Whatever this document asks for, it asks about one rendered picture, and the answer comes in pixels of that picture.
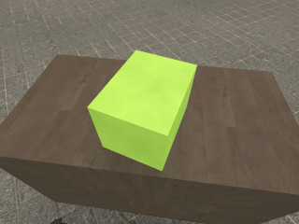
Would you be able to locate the carton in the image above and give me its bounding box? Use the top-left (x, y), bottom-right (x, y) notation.
top-left (87, 50), bottom-right (197, 171)

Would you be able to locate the pedestal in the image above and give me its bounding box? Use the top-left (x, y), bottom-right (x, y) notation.
top-left (0, 54), bottom-right (299, 224)

